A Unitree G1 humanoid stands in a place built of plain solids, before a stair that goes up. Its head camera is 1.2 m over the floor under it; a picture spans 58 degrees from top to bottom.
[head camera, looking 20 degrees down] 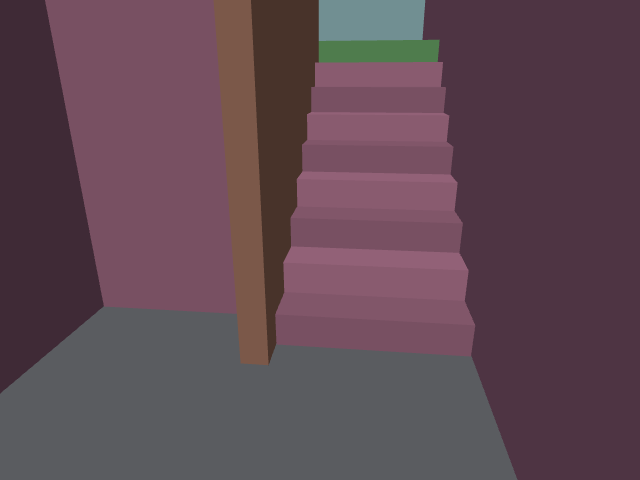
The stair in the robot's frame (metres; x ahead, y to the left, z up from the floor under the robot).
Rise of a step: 0.17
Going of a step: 0.24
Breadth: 0.92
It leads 6 degrees to the right of straight ahead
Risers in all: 9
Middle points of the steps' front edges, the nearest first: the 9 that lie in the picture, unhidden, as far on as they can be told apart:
1.76 -0.25 0.17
1.99 -0.27 0.33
2.23 -0.30 0.50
2.46 -0.32 0.67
2.69 -0.35 0.84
2.93 -0.37 1.00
3.16 -0.40 1.17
3.39 -0.42 1.34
3.66 -0.45 1.50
